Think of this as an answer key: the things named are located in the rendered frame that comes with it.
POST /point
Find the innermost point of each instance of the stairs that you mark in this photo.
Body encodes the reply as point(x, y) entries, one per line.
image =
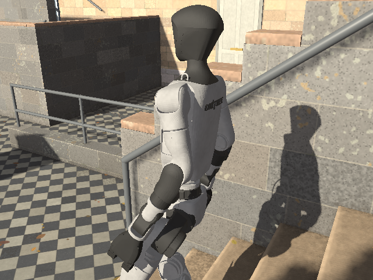
point(294, 254)

